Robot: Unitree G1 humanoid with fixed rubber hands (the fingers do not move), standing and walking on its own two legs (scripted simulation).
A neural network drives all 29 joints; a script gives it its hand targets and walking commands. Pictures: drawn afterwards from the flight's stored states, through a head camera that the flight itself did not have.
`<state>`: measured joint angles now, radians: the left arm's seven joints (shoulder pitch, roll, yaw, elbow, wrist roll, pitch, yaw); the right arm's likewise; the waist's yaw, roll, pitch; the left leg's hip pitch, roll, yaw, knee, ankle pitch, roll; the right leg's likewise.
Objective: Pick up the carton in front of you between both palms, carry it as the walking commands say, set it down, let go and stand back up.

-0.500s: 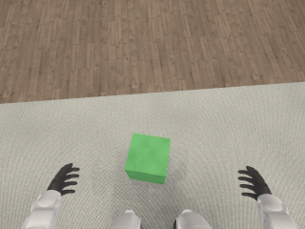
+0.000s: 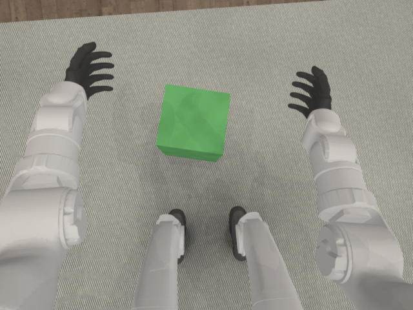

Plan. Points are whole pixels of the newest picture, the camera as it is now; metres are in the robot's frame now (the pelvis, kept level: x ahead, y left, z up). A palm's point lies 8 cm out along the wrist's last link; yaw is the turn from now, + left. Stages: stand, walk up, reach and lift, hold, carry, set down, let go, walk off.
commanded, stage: reach and lift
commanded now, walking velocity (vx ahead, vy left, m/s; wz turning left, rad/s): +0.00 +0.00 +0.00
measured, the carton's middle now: (194, 127) +0.53 +0.03 -0.54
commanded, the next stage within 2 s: none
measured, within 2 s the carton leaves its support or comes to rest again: leaves its support in 1.92 s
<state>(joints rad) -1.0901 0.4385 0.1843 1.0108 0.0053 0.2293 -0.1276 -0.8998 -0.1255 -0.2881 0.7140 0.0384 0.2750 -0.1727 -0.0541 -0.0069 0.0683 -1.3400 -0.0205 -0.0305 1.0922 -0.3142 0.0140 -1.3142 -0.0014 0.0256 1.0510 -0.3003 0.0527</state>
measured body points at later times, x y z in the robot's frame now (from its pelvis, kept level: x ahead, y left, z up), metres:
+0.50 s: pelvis +0.03 +0.00 -0.07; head +0.37 +0.03 +0.22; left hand +0.57 +0.20 -0.23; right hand +0.52 -0.17 -0.23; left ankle +0.09 +0.11 -0.63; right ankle +0.09 -0.15 -0.63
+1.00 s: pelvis -0.03 -0.01 -0.26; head +0.35 +0.02 -0.03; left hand +0.56 +0.20 -0.45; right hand +0.51 -0.17 -0.44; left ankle +0.09 +0.11 -0.63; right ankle +0.09 -0.15 -0.63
